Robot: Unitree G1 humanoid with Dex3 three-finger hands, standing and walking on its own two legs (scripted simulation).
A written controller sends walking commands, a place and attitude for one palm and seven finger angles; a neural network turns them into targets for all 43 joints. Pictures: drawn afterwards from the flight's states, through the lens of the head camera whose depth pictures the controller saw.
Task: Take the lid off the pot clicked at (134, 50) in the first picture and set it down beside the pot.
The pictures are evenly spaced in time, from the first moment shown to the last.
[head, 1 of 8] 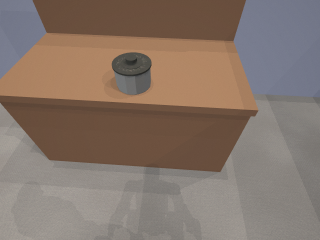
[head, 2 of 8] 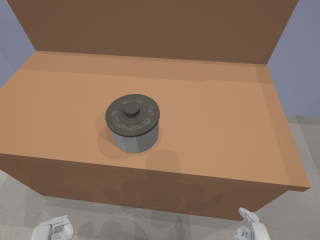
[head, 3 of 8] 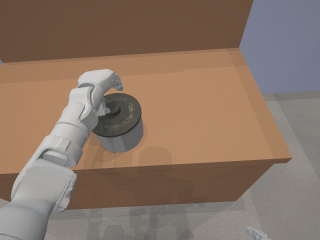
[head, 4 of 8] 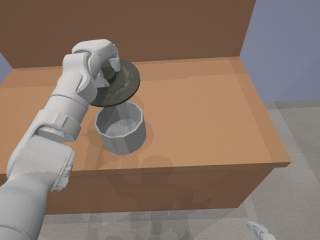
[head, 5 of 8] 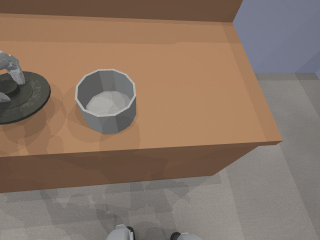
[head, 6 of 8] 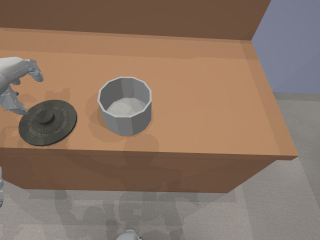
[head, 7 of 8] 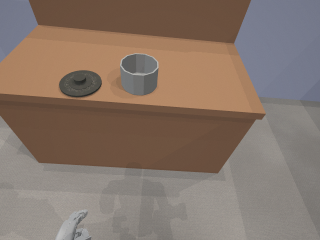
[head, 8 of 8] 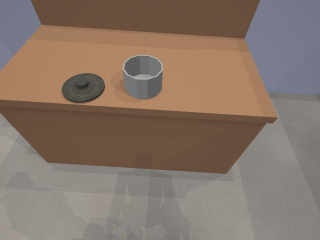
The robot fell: no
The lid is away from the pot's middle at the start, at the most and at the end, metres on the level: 0.00 0.26 0.26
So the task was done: yes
